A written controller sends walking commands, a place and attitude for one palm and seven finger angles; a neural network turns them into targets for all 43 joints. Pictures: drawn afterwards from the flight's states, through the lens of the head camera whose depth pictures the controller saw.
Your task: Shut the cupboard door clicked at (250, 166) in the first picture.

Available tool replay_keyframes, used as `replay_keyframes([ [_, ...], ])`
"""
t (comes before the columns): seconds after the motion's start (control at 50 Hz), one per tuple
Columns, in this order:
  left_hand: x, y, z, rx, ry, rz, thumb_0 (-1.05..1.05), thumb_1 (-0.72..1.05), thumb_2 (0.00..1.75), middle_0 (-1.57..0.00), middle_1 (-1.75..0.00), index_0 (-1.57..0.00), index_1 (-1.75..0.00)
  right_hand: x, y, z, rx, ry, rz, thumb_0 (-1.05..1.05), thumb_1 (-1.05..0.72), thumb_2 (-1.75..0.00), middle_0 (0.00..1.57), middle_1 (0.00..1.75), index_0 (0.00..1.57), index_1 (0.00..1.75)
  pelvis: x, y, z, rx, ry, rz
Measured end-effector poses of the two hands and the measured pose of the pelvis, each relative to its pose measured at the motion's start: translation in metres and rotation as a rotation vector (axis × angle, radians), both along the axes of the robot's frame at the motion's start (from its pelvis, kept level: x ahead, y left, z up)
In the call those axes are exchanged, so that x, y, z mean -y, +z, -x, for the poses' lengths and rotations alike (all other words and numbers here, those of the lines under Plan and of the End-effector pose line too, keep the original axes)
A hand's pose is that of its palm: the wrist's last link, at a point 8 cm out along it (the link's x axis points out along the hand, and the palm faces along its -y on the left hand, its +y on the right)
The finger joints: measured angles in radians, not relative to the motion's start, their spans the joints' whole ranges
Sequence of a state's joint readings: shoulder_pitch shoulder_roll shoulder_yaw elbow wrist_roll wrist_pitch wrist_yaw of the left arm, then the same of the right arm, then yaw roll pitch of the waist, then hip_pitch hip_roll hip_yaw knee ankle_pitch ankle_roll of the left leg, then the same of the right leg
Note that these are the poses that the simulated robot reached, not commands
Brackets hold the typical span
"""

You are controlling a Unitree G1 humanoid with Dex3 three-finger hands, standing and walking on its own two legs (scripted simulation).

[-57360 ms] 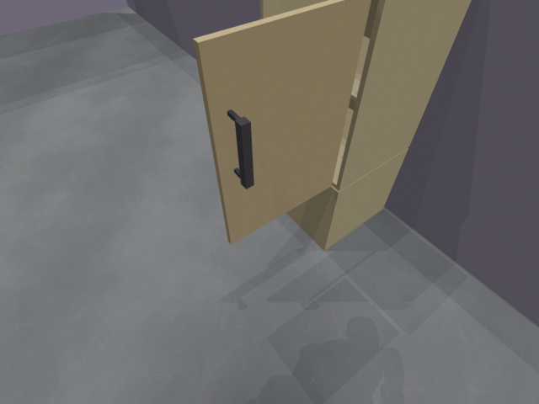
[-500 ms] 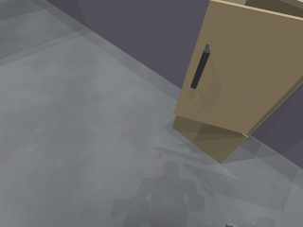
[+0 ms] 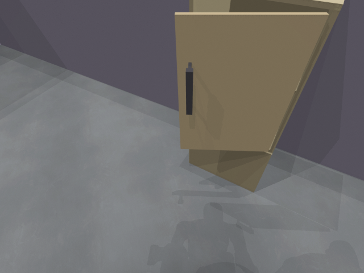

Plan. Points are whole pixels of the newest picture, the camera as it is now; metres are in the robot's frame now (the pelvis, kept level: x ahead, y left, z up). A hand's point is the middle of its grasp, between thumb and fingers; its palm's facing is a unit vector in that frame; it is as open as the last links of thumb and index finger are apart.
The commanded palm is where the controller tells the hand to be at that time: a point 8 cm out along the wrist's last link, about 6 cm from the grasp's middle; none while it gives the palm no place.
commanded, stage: take the last steps up to it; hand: left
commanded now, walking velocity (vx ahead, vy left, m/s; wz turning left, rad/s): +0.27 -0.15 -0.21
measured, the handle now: (189, 89) +0.67 +0.00 +0.02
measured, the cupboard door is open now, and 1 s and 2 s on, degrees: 27 27 27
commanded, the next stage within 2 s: come to a stop and stand still in 0.50 s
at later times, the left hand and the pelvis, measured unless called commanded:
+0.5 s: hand (124, 249) +0.22 +0.17 -0.17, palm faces -0.12 -0.98 -0.16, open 7.4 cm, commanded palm none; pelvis +0.13 -0.02 +0.01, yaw -7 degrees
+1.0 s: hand (168, 207) +0.33 +0.06 -0.15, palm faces -0.09 -0.96 -0.26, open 7.3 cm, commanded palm none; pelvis +0.20 -0.11 +0.01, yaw -7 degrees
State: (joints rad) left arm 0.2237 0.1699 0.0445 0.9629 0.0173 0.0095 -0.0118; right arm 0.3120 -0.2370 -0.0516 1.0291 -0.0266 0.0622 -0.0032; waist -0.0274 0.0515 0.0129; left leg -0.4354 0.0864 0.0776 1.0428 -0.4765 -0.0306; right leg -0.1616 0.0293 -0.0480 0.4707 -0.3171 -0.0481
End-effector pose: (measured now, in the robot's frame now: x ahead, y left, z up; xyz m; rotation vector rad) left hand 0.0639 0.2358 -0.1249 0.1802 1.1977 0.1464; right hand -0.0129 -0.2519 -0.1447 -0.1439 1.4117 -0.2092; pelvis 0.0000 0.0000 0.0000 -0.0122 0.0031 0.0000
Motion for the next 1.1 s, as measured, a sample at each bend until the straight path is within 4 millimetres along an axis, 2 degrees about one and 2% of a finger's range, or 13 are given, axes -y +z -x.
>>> replay_keyframes([
  [0.16,0.013,-0.02,0.014,-0.148,0.01,0.065,0.01,0.9,0.9,-0.2,-0.3,-0.2,-0.3,0.007,0.02,-0.078,0.133,0.022,0.047,0.0,-0.9,-0.9,0.2,0.3,0.2,0.29,0.003,0.002,-0.036,-0.013,-0.018,0.012],
  [0.24,0.007,-0.041,0.005,-0.203,0.027,0.1,0.01,0.9,0.9,-0.21,-0.3,-0.21,-0.3,0.0,0.021,-0.122,0.197,0.049,0.089,0.0,-0.9,-0.9,0.2,0.3,0.2,0.29,-0.004,-0.01,-0.063,-0.012,-0.035,0.025],
  [0.28,0.004,-0.048,-0.007,-0.231,0.007,0.104,0.01,0.9,0.9,-0.2,-0.3,-0.2,-0.3,-0.002,0.022,-0.134,0.227,0.044,0.106,0.0,-0.9,-0.9,0.2,0.3,0.2,0.3,-0.006,-0.013,-0.074,-0.008,-0.062,0.012],
  [0.36,0.0,-0.039,-0.051,-0.224,-0.057,0.094,0.01,0.91,0.9,-0.2,-0.3,-0.2,-0.3,-0.005,0.03,-0.134,0.214,-0.002,0.109,0.0,-0.9,-0.9,0.2,0.3,0.2,0.3,-0.003,-0.004,-0.095,-0.005,-0.098,0.012],
  [0.5,0.012,-0.014,-0.154,-0.085,-0.119,0.052,0.01,0.91,0.9,-0.2,-0.3,-0.2,-0.29,-0.003,0.031,-0.105,0.047,-0.088,0.054,0.0,-0.9,-0.9,0.2,0.3,0.2,0.3,0.017,0.01,-0.131,-0.011,-0.127,0.023],
  [0.62,0.057,-0.007,-0.231,-0.031,-0.2,0.019,0.01,0.91,0.9,-0.2,-0.3,-0.2,-0.29,0.018,0.018,-0.088,-0.084,-0.185,-0.009,0.0,-0.9,-0.9,0.2,0.3,0.2,0.3,0.054,0.004,-0.166,-0.019,-0.149,0.002],
  [0.68,0.088,-0.012,-0.263,0.004,-0.231,-0.004,0.01,0.91,0.9,-0.2,-0.3,-0.2,-0.29,0.041,0.001,-0.09,-0.136,-0.215,-0.04,0.0,-0.9,-0.9,0.2,0.3,0.2,0.3,0.081,-0.008,-0.187,-0.02,-0.15,-0.023],
  [0.72,0.108,-0.015,-0.276,0.03,-0.234,-0.019,0.01,0.91,0.9,-0.2,-0.3,-0.2,-0.29,0.058,-0.012,-0.099,-0.16,-0.22,-0.055,0.0,-0.9,-0.9,0.2,0.3,0.2,0.3,0.095,-0.016,-0.197,-0.021,-0.156,-0.026],
  [0.8,0.141,-0.006,-0.28,0.016,-0.235,-0.013,0.0,0.91,0.9,-0.2,-0.3,-0.2,-0.3,0.086,-0.015,-0.139,-0.117,-0.208,-0.046,0.0,-0.9,-0.9,0.2,0.3,0.2,0.29,0.108,-0.007,-0.206,-0.01,-0.146,-0.038],
  [0.86,0.151,0.001,-0.277,0.023,-0.19,-0.006,0.0,0.91,0.9,-0.2,-0.3,-0.21,-0.3,0.104,-0.01,-0.177,-0.047,-0.168,-0.032,0.0,-0.91,-0.9,0.2,0.3,0.2,0.29,0.113,0.001,-0.208,-0.007,-0.144,-0.055],
  [0.92,0.146,0.008,-0.274,0.039,-0.158,-0.021,-0.01,0.92,0.9,-0.21,-0.3,-0.21,-0.3,0.117,-0.004,-0.216,0.033,-0.118,-0.017,0.0,-0.91,-0.9,0.2,0.3,0.2,0.29,0.114,0.005,-0.206,-0.01,-0.137,-0.059],
  [1.0,0.129,0.011,-0.259,0.035,-0.123,-0.048,-0.01,0.92,0.9,-0.21,-0.3,-0.21,-0.3,0.123,0.004,-0.261,0.146,-0.065,0.003,0.0,-0.91,-0.9,0.2,0.3,0.2,0.29,0.11,0.006,-0.201,-0.011,-0.127,-0.053],
  [1.1,0.098,0.005,-0.23,0.007,-0.087,-0.064,0.0,0.91,0.9,-0.21,-0.3,-0.21,-0.3,0.113,0.018,-0.29,0.249,-0.009,0.023,0.0,-0.91,-0.9,0.2,0.3,0.2,0.29,0.098,0.004,-0.192,-0.008,-0.117,-0.047],
])
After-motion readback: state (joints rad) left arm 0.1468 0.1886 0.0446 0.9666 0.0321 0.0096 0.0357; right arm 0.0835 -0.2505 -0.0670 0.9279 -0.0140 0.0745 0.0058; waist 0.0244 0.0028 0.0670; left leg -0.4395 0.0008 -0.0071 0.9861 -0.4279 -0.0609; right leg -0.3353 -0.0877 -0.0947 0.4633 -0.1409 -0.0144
